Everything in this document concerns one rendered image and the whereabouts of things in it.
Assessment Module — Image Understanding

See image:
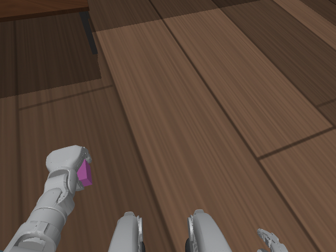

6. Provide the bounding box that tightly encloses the left robot arm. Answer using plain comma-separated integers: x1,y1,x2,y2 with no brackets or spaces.
3,166,78,252

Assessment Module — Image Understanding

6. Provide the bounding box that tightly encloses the right robot hand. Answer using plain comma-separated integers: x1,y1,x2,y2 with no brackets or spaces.
257,228,288,252

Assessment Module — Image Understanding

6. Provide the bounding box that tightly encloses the coffee table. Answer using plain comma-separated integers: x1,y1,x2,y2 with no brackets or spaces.
0,0,98,55

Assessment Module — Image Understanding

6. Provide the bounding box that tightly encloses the left robot hand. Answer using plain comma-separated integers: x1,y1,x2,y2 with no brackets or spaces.
46,145,92,191

